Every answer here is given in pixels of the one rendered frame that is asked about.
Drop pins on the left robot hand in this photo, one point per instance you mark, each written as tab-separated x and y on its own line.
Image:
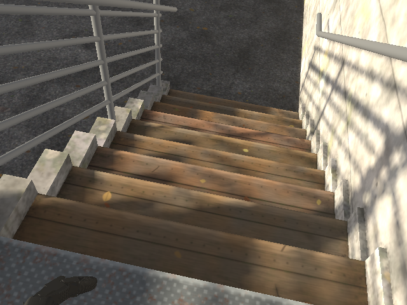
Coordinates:
60	289

